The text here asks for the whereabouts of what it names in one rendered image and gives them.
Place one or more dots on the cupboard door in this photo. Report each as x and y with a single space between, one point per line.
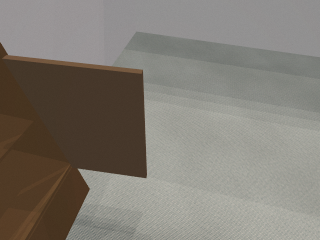
95 113

